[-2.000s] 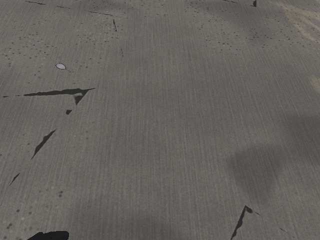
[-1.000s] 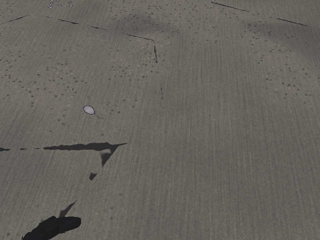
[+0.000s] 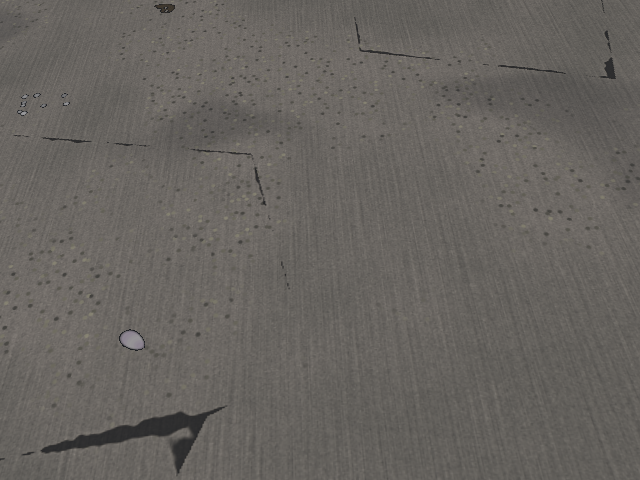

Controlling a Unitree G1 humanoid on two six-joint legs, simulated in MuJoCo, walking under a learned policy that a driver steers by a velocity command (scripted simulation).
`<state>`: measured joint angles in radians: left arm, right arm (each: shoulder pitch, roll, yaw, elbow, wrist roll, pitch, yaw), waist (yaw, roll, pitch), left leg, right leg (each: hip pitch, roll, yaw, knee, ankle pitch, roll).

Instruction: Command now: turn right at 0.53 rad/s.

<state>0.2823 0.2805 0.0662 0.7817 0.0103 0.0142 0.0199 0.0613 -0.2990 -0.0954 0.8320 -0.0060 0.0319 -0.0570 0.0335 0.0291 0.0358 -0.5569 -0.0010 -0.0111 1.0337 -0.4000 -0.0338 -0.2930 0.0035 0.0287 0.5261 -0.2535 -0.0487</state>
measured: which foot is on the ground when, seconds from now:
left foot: up 0.00-0.32, down 0.34-0.70, up 0.72-1.00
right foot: down 0.00-0.34, up 0.36-0.68, down 0.70-1.00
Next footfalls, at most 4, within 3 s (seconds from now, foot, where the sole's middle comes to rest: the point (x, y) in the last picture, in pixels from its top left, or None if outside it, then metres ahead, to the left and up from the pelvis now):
0.34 left None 0.10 0.13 -0.78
0.70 right None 0.03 -0.13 -0.78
1.14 left None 0.31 0.05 -0.78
1.66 right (504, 431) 0.57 -0.27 -0.78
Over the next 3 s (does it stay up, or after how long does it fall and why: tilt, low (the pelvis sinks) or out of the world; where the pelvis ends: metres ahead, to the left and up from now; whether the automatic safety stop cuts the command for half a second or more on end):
stays up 1.13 -0.35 0.01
